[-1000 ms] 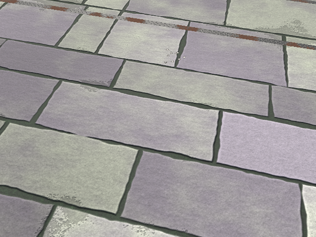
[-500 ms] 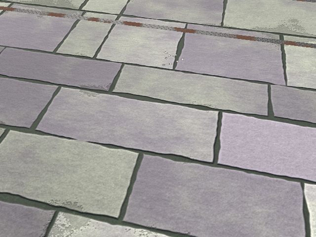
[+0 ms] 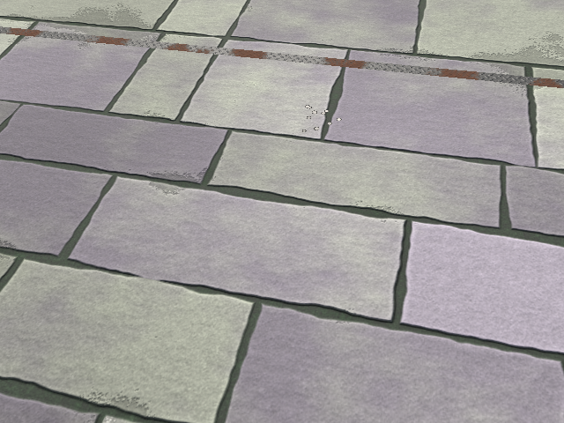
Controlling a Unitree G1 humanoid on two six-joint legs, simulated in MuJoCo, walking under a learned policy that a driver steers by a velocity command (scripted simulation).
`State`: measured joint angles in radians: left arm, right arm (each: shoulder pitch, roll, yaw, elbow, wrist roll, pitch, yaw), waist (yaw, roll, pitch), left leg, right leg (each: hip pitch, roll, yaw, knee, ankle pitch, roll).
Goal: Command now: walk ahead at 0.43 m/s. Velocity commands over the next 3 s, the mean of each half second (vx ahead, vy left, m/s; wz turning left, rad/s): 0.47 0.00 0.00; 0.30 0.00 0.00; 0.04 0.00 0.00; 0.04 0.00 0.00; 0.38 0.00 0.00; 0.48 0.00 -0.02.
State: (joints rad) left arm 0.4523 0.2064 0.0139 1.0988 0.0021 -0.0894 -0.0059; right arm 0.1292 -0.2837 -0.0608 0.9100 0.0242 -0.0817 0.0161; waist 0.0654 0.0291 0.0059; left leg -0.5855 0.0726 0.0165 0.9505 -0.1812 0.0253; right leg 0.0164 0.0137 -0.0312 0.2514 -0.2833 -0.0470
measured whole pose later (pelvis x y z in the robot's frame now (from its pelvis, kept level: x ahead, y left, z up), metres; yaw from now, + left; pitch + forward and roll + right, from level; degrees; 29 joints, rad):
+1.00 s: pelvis +0.51 -0.02 -0.01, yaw +0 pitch +1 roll +0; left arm 0.15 0.22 0.03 0.94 0.03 -0.07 -0.02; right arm 0.17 -0.27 -0.05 0.97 0.00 -0.01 -0.04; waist 0.00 0.04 0.05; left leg -0.45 0.07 -0.04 0.82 -0.37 -0.04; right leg -0.32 0.04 -0.07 0.39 -0.10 -0.07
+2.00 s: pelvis +0.59 +0.00 -0.01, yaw +1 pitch -1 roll +0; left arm 0.24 0.22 0.05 1.09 -0.02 -0.01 0.04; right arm 0.23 -0.21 -0.05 1.13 0.01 -0.01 -0.04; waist 0.00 0.00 0.01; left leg -0.24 0.02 0.02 0.65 -0.43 0.03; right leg -0.21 0.00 -0.05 0.53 -0.31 -0.05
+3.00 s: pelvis +1.05 +0.02 +0.00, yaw +0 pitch +1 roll -2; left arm 0.36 0.23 0.05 1.05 -0.01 -0.09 0.00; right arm 0.07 -0.25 -0.07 0.90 0.01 -0.09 -0.01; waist 0.07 0.03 0.00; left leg -0.70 0.15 -0.04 0.72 0.03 0.00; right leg -0.04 0.07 -0.06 0.22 -0.20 -0.06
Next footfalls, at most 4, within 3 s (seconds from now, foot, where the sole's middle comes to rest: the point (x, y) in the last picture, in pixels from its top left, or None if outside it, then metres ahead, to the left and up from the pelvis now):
0.24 left None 0.32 0.14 -0.78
0.74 right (372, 381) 0.62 -0.11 -0.78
1.12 left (274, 382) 0.60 0.13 -0.78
2.64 right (356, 245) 1.03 -0.08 -0.78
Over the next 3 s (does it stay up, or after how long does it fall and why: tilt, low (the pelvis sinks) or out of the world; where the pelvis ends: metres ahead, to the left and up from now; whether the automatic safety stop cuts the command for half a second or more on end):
stays up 1.05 0.02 0.00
